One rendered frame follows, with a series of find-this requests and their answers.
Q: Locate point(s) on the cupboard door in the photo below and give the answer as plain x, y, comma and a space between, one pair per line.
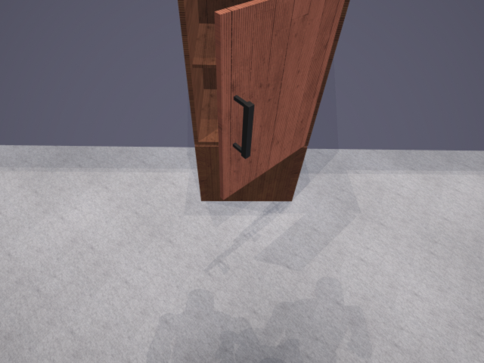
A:
273, 53

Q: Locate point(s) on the handle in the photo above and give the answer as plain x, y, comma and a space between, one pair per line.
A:
247, 127

